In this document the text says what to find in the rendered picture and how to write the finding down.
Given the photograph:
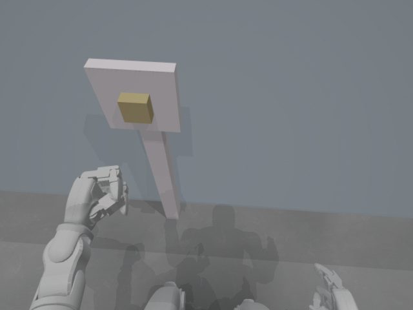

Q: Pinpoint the panel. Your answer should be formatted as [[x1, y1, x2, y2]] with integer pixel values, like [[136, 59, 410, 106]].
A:
[[84, 58, 182, 219]]

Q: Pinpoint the left robot forearm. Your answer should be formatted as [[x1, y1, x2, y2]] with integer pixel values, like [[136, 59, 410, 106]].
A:
[[29, 223, 94, 310]]

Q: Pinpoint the robot right hand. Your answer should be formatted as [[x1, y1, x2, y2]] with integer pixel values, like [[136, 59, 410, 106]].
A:
[[309, 263, 359, 310]]

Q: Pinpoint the left robot thigh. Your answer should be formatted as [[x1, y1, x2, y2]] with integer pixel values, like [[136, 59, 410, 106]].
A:
[[144, 286, 185, 310]]

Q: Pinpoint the robot left hand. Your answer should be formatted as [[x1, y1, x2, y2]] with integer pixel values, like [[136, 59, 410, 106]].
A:
[[64, 165, 129, 231]]

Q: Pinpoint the robot left shin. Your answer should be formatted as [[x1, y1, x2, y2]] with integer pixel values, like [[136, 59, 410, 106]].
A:
[[164, 282, 177, 287]]

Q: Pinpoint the button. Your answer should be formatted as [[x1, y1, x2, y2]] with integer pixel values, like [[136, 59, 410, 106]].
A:
[[117, 92, 154, 124]]

